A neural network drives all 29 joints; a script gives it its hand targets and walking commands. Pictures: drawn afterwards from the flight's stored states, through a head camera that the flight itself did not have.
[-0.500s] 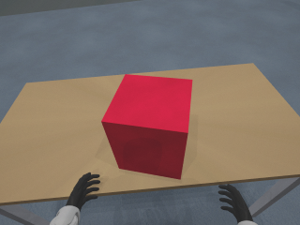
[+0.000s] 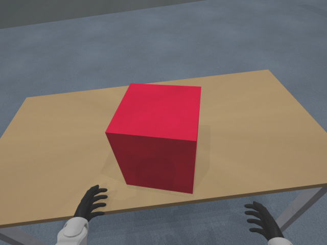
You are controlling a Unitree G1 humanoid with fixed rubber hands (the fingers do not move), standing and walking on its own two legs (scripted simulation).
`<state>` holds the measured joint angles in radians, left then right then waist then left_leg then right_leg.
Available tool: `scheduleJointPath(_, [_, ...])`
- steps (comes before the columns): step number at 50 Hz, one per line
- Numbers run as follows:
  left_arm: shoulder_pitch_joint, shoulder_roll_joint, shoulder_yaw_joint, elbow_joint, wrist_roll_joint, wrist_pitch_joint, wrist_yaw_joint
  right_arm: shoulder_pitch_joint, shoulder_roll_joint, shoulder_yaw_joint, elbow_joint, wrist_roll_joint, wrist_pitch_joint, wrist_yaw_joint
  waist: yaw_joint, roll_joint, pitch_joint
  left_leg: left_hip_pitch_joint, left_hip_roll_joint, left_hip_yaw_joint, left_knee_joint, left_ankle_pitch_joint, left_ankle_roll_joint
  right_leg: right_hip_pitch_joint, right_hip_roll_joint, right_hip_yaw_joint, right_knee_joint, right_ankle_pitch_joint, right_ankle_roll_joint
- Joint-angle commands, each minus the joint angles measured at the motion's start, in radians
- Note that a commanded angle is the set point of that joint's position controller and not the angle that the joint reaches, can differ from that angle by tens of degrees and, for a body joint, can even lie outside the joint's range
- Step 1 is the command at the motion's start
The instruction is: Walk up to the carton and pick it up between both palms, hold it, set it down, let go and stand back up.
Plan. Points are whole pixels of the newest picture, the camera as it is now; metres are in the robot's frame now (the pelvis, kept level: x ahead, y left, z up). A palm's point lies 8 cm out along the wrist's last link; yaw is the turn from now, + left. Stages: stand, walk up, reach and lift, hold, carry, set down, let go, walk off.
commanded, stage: let go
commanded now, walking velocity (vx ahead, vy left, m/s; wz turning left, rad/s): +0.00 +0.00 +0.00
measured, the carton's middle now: (161, 138) +0.41 +0.05 +0.02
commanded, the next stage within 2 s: stand in 0.10 s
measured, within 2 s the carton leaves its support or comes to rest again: neither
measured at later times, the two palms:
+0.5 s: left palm (81, 221) +0.19 +0.24 -0.04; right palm out of the picture +0.11 -0.26 -0.10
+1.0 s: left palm (79, 223) +0.18 +0.25 -0.04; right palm out of the picture +0.10 -0.24 -0.10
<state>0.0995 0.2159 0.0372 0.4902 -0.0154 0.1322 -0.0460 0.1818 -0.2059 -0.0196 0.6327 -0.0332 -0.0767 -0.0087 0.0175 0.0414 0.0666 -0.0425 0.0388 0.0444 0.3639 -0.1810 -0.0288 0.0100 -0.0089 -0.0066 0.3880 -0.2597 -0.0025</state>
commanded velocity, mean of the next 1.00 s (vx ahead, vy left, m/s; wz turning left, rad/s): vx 0.00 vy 0.00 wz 0.00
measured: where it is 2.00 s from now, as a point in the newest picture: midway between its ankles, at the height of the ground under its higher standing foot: outside the picture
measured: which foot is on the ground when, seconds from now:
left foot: down 0.00-1.00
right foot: down 0.00-1.00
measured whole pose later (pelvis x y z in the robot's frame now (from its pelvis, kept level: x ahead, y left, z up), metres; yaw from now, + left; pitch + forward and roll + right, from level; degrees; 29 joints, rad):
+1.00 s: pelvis -0.01 +0.01 -0.01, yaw +3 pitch -2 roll +0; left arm 0.19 0.26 0.00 0.39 0.00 -0.09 -0.01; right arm 0.27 -0.25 -0.03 0.69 -0.01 -0.02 0.05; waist -0.02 -0.02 0.01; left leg -0.28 0.02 0.00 0.56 -0.24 -0.01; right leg -0.19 -0.03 -0.04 0.54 -0.32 0.01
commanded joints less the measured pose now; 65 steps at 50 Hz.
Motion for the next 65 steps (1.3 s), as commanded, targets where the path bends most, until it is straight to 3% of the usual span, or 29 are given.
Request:
scheduleJointPath(1, [0.003, 0.007, -0.045, 0.08, 0.008, 0.065, -0.005, -0.104, -0.103, -0.029, -0.106, -0.003, -0.026, 0.01, -0.016, -0.177, 0.072, 0.113, -0.034, 0.04, -0.033, 0.034, 0.025, -0.289, 0.031, -0.03, -0.16, 0.002, 0.006])
scheduleJointPath(4, [-0.001, 0.009, -0.045, 0.077, 0.007, 0.065, -0.01, -0.1, -0.099, -0.023, -0.104, 0.001, -0.026, 0.005, -0.019, -0.178, 0.071, 0.122, -0.039, 0.043, -0.03, 0.033, 0.027, -0.293, 0.025, -0.021, -0.164, 0.019, 0.011])
scheduleJointPath(5, [-0.02, -0.003, -0.065, 0.066, -0.038, 0.055, -0.012, -0.074, -0.119, -0.04, -0.214, 0.008, -0.043, -0.004, 0.024, -0.207, 0.085, 0.063, -0.061, 0.058, -0.012, 0.008, 0.022, -0.303, 0.033, -0.026, -0.139, -0.045, 0.011])
scheduleJointPath(6, [0.04, 0.214, 0.047, -0.055, 0.013, -0.062, 0.022, 0.035, -0.149, -0.036, -0.051, 0.008, -0.002, -0.005, 0.008, -0.134, 0.101, -0.167, 0.016, -0.033, 0.042, 0.087, 0.043, -0.303, -0.031, 0.034, -0.101, 0.054, 0.012])
scheduleJointPath(8, [0.087, 0.2, 0.052, -0.03, 0.013, -0.113, 0.033, 0.046, -0.156, -0.043, -0.05, 0.008, 0.019, -0.007, -0.005, -0.153, 0.13, -0.19, 0.028, -0.051, 0.017, -0.017, 0.044, -0.319, -0.05, 0.058, -0.108, -0.056, 0.012])
scheduleJointPath(10, [0.073, 0.177, 0.042, -0.05, 0.021, -0.15, 0.031, 0.033, -0.18, -0.051, -0.058, 0.007, 0.012, 0.001, -0.006, -0.139, -0.004, -0.115, 0.051, -0.072, 0.046, 0.095, 0.056, -0.275, -0.065, 0.068, -0.073, 0.086, -0.001])
scheduleJointPath(13, [0.097, 0.192, 0.043, -0.058, 0.041, -0.178, 0.032, 0.025, -0.176, -0.053, -0.044, 0.006, 0.004, 0.011, -0.004, -0.068, -0.117, -0.114, 0.054, -0.081, 0.062, 0.122, 0.054, -0.196, -0.078, 0.074, -0.029, 0.136, -0.019])
scheduleJointPath(16, [0.125, 0.193, 0.04, -0.061, 0.041, -0.181, 0.031, 0.027, -0.174, -0.055, -0.036, 0.003, 0.009, 0.023, 0.0, -0.042, -0.152, -0.126, 0.055, -0.084, 0.083, 0.147, 0.061, -0.171, -0.081, 0.064, 0.001, 0.163, -0.022])
scheduleJointPath(25, [0.165, 0.199, 0.03, -0.08, 0.032, -0.173, 0.04, 0.079, -0.193, -0.053, -0.02, 0.011, 0.029, 0.048, -0.012, -0.083, 0.005, -0.24, 0.054, -0.102, 0.074, 0.038, 0.057, -0.258, -0.077, 0.051, 0.003, 0.032, -0.019])
scheduleJointPath(65, [0.153, 0.201, 0.014, -0.058, 0.029, -0.175, 0.051, 0.068, -0.178, -0.054, -0.048, 0.015, 0.045, 0.05, -0.02, -0.072, -0.036, -0.247, 0.046, -0.141, 0.098, 0.031, 0.06, -0.249, -0.093, 0.052, 0.036, -0.002, -0.033])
